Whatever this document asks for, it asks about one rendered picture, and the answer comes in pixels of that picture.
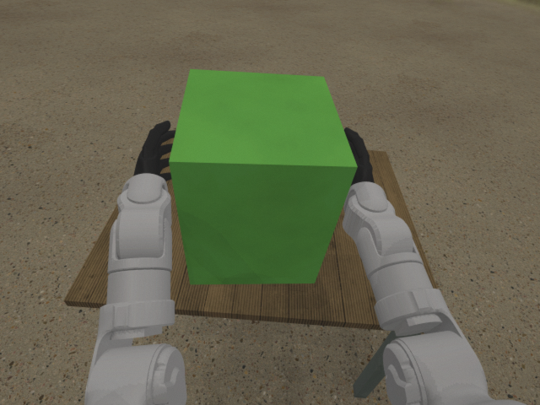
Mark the left robot upper arm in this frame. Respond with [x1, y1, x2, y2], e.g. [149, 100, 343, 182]
[86, 343, 187, 405]

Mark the right robot hand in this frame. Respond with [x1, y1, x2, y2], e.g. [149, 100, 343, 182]
[344, 127, 374, 186]

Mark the robot right forearm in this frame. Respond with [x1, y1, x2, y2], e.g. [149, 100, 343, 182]
[343, 181, 488, 392]

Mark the carton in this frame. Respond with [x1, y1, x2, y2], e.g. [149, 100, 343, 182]
[169, 69, 358, 284]

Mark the right robot upper arm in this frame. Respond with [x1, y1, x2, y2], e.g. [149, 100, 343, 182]
[383, 331, 526, 405]

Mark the left robot hand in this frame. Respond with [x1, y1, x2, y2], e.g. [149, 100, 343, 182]
[134, 121, 176, 181]

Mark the table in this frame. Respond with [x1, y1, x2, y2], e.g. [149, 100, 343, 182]
[64, 138, 438, 398]

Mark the robot left forearm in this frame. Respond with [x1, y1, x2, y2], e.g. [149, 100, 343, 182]
[84, 173, 175, 405]

